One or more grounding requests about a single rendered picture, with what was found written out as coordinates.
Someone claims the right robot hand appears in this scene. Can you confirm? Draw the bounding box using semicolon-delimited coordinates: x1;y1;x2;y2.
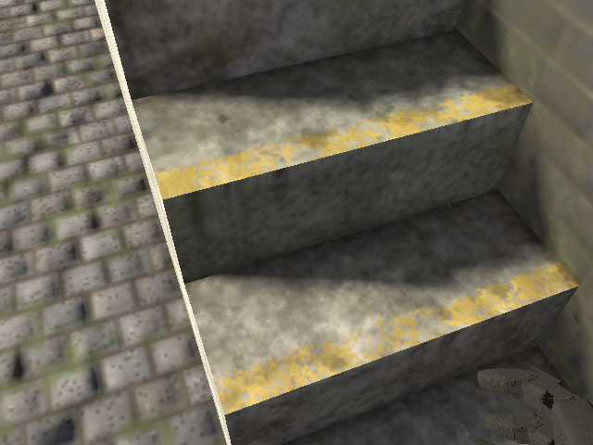
467;366;593;445

